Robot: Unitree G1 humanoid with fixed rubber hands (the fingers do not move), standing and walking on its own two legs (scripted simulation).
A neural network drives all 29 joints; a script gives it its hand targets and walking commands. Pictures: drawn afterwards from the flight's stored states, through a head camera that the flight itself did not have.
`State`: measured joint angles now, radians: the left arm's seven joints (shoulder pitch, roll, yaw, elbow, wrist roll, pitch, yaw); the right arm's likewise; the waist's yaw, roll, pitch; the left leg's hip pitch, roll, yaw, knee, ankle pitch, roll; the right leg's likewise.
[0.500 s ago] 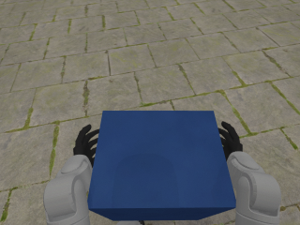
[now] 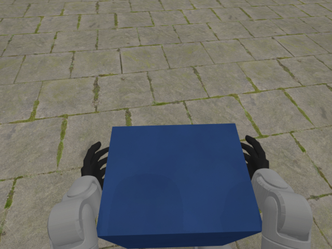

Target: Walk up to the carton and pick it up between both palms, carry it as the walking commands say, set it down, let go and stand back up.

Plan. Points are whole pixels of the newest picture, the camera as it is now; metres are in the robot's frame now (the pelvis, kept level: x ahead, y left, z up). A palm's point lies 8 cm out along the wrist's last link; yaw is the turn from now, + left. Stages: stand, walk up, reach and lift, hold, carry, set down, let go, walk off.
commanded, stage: carry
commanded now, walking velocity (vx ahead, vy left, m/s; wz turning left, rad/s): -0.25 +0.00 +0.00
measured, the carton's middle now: (174, 193) +0.23 +0.00 +0.01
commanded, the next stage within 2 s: none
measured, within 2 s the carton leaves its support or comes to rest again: neither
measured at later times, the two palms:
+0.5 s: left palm out of the picture +0.05 +0.15 +0.08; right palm out of the picture +0.05 -0.19 +0.07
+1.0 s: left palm out of the picture -0.07 +0.16 +0.08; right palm out of the picture -0.09 -0.18 +0.08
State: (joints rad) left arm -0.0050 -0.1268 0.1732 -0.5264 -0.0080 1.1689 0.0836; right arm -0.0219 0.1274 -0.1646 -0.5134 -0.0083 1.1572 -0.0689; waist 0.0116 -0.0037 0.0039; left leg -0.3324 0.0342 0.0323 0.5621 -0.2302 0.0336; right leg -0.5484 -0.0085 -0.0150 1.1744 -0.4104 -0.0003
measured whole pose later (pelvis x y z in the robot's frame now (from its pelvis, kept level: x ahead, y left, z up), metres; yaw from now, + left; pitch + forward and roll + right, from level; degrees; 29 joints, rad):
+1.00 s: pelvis -0.32 +0.00 +0.00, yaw -4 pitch +2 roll -1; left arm 0.00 -0.13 0.16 -0.53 -0.01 1.17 0.09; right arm 0.00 0.13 -0.16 -0.53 -0.01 1.15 -0.07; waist 0.01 0.02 -0.03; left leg -0.47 0.04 0.08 0.77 -0.41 0.03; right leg -0.30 -0.02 -0.01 0.52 -0.26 0.02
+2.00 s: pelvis -0.57 +0.10 +0.00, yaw -28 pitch +2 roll -4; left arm 0.02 -0.13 0.16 -0.57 -0.01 1.14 0.08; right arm 0.00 0.13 -0.16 -0.55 0.01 1.13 -0.07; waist 0.01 -0.01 0.01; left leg -0.30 0.09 0.11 0.57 -0.31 0.03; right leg -0.64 0.04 0.04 1.19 -0.38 0.04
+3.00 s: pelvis -0.74 +0.30 +0.00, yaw -64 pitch +3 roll -4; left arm -0.05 -0.13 0.17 -0.58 -0.01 1.18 0.08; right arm 0.00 0.13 -0.16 -0.56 0.01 1.11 -0.07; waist 0.02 -0.01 0.02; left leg -0.34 0.14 0.24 0.57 -0.28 0.04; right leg -0.54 0.00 -0.01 1.07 -0.37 0.03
